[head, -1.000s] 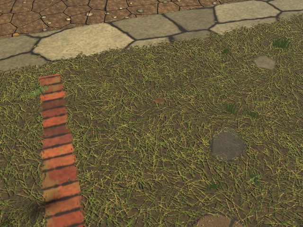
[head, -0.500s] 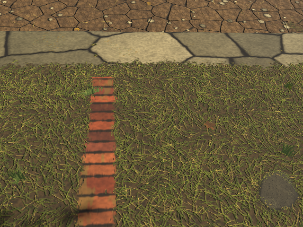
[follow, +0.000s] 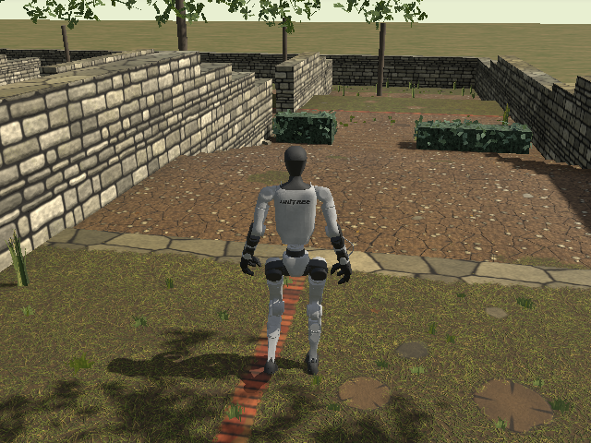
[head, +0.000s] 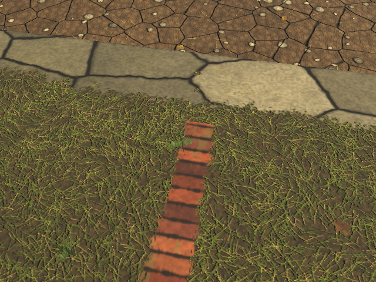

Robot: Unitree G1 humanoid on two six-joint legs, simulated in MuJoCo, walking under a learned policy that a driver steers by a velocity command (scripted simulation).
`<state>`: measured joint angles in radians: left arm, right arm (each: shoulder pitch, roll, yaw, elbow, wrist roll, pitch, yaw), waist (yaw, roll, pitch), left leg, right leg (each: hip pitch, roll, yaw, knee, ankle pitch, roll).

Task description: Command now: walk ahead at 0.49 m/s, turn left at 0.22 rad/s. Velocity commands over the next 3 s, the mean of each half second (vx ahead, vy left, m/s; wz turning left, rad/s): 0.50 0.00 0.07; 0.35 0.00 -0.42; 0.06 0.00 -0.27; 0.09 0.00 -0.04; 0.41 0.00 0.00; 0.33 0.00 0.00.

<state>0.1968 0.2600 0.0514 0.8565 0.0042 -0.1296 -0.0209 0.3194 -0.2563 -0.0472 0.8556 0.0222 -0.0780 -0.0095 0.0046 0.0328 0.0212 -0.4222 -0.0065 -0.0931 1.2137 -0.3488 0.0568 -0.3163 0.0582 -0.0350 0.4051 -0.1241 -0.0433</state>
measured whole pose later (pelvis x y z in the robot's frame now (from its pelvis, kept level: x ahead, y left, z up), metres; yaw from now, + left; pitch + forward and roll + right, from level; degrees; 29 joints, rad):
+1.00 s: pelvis +0.50 +0.03 -0.02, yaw -15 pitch +3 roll +1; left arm 0.11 0.28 0.06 0.69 0.00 -0.03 -0.03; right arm 0.20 -0.28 -0.04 0.80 0.00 -0.06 -0.02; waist -0.01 0.00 0.07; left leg -0.42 0.00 -0.02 1.28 -0.51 -0.04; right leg -0.49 0.08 -0.02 0.54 -0.10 -0.10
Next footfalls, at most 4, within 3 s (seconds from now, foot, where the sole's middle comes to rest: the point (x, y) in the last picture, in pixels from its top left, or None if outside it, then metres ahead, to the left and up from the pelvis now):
0.36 left None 0.35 0.16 -0.77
0.88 right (218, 241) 0.62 -0.07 -0.77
1.36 left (156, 227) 0.68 0.16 -0.77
2.48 left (194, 149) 1.05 0.01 -0.77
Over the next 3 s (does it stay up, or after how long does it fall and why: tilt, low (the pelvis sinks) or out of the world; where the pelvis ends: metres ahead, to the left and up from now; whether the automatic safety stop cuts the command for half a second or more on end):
stays up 1.06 -0.11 -0.01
